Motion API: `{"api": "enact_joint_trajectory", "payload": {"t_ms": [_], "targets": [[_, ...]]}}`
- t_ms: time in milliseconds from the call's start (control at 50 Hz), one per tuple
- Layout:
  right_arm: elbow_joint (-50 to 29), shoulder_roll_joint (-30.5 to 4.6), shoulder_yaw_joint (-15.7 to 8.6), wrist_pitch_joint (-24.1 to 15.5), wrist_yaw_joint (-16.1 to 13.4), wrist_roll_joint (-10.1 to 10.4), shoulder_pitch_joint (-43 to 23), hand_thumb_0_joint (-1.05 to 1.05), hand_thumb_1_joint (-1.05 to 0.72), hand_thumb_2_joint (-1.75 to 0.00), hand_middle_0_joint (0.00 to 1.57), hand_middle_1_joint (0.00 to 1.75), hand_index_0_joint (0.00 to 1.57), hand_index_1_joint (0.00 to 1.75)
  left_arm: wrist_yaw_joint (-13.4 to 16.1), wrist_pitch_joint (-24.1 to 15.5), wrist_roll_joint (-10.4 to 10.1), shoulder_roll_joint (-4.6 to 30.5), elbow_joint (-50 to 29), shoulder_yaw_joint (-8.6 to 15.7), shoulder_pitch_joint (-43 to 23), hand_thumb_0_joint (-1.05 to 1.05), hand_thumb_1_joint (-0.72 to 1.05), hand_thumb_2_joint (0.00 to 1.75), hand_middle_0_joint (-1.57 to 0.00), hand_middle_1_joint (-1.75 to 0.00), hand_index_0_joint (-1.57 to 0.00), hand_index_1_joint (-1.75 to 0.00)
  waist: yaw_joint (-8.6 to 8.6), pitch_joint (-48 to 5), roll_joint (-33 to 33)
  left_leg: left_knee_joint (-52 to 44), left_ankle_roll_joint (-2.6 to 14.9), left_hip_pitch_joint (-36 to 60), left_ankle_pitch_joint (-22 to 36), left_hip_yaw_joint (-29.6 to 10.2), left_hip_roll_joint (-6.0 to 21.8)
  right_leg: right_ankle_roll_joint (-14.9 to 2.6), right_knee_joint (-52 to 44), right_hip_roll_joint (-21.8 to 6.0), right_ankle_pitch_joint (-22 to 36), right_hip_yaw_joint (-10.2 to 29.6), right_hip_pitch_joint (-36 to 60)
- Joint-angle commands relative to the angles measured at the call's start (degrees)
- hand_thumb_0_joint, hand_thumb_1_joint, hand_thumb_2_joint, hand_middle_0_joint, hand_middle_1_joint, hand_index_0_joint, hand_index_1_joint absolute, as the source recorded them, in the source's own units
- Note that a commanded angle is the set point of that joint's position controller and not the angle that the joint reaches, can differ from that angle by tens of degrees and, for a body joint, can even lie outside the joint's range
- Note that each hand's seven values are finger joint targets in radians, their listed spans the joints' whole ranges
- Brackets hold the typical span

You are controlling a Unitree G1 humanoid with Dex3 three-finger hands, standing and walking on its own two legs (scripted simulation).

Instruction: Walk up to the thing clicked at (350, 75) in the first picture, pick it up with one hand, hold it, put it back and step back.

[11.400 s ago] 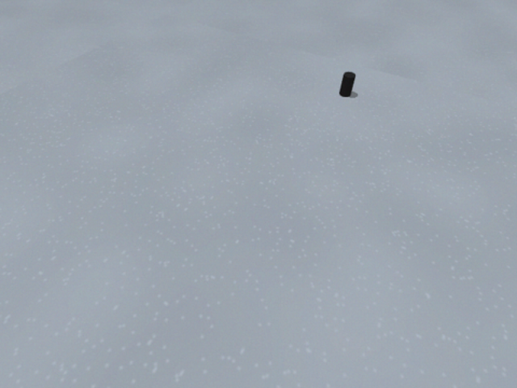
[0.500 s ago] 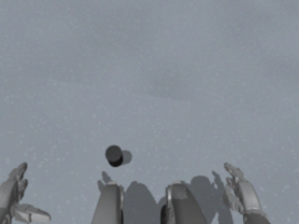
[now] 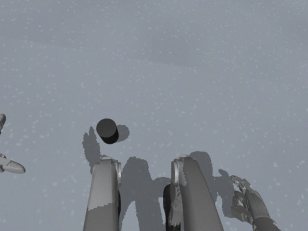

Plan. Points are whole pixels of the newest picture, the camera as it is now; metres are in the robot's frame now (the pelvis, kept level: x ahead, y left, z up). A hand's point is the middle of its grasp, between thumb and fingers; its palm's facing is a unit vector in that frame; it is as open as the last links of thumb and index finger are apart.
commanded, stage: go down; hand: left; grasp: from the side
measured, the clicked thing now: (108, 132) +0.44 +0.16 -0.43
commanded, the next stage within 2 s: approach in 1.30 s
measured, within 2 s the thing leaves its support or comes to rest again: neither
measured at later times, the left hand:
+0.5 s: hand (15, 130) +0.37 +0.35 -0.09, palm faces +0.06 -0.99 -0.13, open 17.3 cm
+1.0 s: hand (19, 124) +0.39 +0.35 -0.11, palm faces +0.04 -0.99 -0.11, open 17.4 cm
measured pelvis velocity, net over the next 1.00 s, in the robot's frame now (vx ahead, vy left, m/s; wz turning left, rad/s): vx -0.02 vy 0.01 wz -0.04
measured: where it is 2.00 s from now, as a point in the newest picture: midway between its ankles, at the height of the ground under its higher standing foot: (142, 221)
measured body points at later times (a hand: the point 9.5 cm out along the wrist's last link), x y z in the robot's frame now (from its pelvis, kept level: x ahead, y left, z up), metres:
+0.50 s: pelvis -0.02 +0.00 -0.07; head +0.18 +0.05 +0.34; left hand +0.36 +0.40 -0.08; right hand +0.14 -0.27 -0.17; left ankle +0.07 +0.13 -0.47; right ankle +0.07 -0.13 -0.47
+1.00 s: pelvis -0.02 +0.01 -0.10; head +0.18 +0.05 +0.30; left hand +0.38 +0.41 -0.10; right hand +0.10 -0.28 -0.21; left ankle +0.07 +0.13 -0.47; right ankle +0.07 -0.13 -0.47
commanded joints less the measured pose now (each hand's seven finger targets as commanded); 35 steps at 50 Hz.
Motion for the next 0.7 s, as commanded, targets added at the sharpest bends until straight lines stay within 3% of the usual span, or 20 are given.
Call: {"api": "enact_joint_trajectory", "payload": {"t_ms": [0,140,260,300,380,420,440,460,480,580,600,620,680], "targets": [[-4.42,-12.04,-3.83,-2.06,-0.84,0.13,5.64,0.0,-0.89,-0.9,0.2,0.3,0.2,0.3,-2.24,-5.55,-1.79,22.58,-9.89,6.63,-11.82,0.0,-0.52,0.1,-0.05,-0.1,-0.05,-0.1,1.78,-33.17,10.15,-11.46,2.34,20.6,7.21,1.37,-1.14,-2.2,-11.29,1.29,5.69,2.31,14.57],[-3.96,-13.13,-3.17,-1.26,-0.92,0.65,5.16,0.0,-0.89,-0.9,0.2,0.3,0.2,0.3,-3.52,-4.72,-2.75,23.55,-7.8,8.54,-10.25,0.0,-0.52,0.09,-0.05,-0.09,-0.04,-0.09,3.09,-33.2,11.8,-9.96,2.08,21.18,10.48,-0.03,-1.1,-2.78,-6.02,1.42,8.75,-0.6,9.39],[-3.7,-13.64,-3.02,-1.02,-0.42,0.52,5.2,0.0,-0.9,-0.9,0.2,0.3,0.2,0.3,-5.09,-4.75,-3.48,22.84,-6.83,8.6,-13.59,0.0,-0.52,0.08,-0.05,-0.08,-0.04,-0.08,1.38,-31.37,12.06,-6.57,2.2,19.29,12.65,-0.56,-0.84,-2.82,-2.47,1.3,10.36,-1.19,5.28],[-3.55,-13.59,-2.96,-1.08,-0.44,0.33,5.09,0.0,-0.9,-0.9,0.2,0.3,0.2,0.3,-5.58,-5.23,-3.26,23.27,-6.5,7.9,-16.9,0.0,-0.52,0.08,-0.05,-0.08,-0.04,-0.08,0.14,-29.93,10.84,-5.5,2.46,16.22,9.17,-0.37,-0.79,-2.63,-2.41,1.37,8.19,-1.14,4.35],[-2.99,-13.31,-2.52,-1.15,-0.19,-0.1,5.89,0.0,-0.9,-0.9,0.2,0.3,0.2,0.3,-6.32,-6.35,-3.23,24.87,-5.82,8.69,-19.89,0.0,-0.55,0.08,-0.04,-0.08,-0.04,-0.08,-0.15,-30.92,10.07,-3.63,2.78,12.65,6.1,0.81,-1.07,-2.37,-1.9,1.4,6.18,-0.78,5.83],[-2.37,-13.88,-2.41,-1.17,-0.19,-0.19,6.19,0.0,-0.9,-0.9,0.2,0.3,0.2,0.3,-6.69,-6.24,-2.97,25.69,-5.16,8.52,-20.04,0.0,-0.52,0.08,-0.04,-0.08,-0.04,-0.07,0.34,-31.56,11.35,-3.61,2.49,14.39,6.05,0.31,-0.93,-2.59,-0.73,1.43,5.99,-1.21,3.54],[-3.37,-14.06,-2.47,-1.15,-0.25,-0.34,5.61,0.0,-0.9,-0.9,0.2,0.3,0.2,0.3,-6.75,-6.35,-2.68,27.93,-6.73,9.32,-22.06,0.0,-0.51,0.08,-0.04,-0.08,-0.04,-0.07,0.44,-33.03,11.74,-2.74,2.63,13.5,5.63,1.07,-1.15,-2.51,-0.98,1.4,5.68,-0.79,4.36],[-2.47,-13.97,-2.2,-0.94,-0.21,-0.2,6.23,0.0,-0.9,-0.9,0.2,0.3,0.2,0.3,-7.03,-6.04,-2.62,25.96,-4.22,8.03,-21.28,0.0,-0.53,0.08,-0.04,-0.08,-0.04,-0.07,-0.12,-31.26,11.85,-3.56,2.49,13.89,4.88,0.36,-1.02,-2.6,-0.53,1.36,5.15,-1.35,2.76],[-3.28,-14.28,-2.17,-1.01,-0.21,-0.37,5.46,0.0,-0.89,-0.9,0.2,0.3,0.2,0.3,-6.84,-6.15,-2.59,28.73,-6.62,9.46,-22.67,0.0,-0.52,0.08,-0.04,-0.08,-0.04,-0.07,0.96,-32.09,12.53,-3.32,2.56,13.3,3.85,0.69,-0.98,-2.56,-0.38,1.4,4.45,-1.11,3.33],[-2.94,-14.17,-1.57,-0.79,-0.07,-0.22,5.94,0.0,-0.9,-0.9,0.2,0.3,0.2,0.3,-6.91,-5.54,-2.81,29.06,-5.17,9.97,-22.98,0.0,-0.52,0.09,-0.04,-0.07,-0.04,-0.07,0.72,-32.34,13.03,-2.1,2.6,11.65,4.52,0.95,-1.29,-2.67,1.29,1.4,4.92,-1.56,2.17],[-3.48,-14.35,-1.44,-0.67,-0.11,-0.22,5.22,0.0,-0.9,-0.9,0.2,0.3,0.2,0.3,-6.79,-5.52,-2.61,31.28,-5.46,10.6,-23.72,0.0,-0.52,0.09,-0.04,-0.07,-0.03,-0.07,0.92,-31.3,12.74,-2.01,2.72,10.05,2.64,1.02,-1.24,-2.59,1.1,1.49,3.21,-1.49,2.1],[-3.27,-14.06,-1.43,-0.56,-0.13,-0.22,5.44,0.0,-0.9,-0.9,0.2,0.3,0.2,0.3,-6.98,-5.28,-2.58,29.23,-3.51,9.79,-22.18,0.0,-0.53,0.09,-0.04,-0.07,-0.03,-0.07,0.54,-30.5,11.81,-1.76,2.85,9.6,2.26,1.17,-1.26,-2.5,0.78,1.52,2.95,-1.53,2.09],[-2.61,-14.41,-1.42,-0.59,-0.02,-0.1,5.86,0.0,-0.9,-0.9,0.2,0.3,0.2,0.3,-7.52,-5.09,-3.07,28.87,-4.15,9.39,-23.65,0.0,-0.52,0.09,-0.04,-0.08,-0.03,-0.07,0.12,-29.91,12.23,-1.14,2.84,9.33,2.02,0.7,-1.13,-2.54,1.97,1.5,3.28,-1.86,0.27]]}}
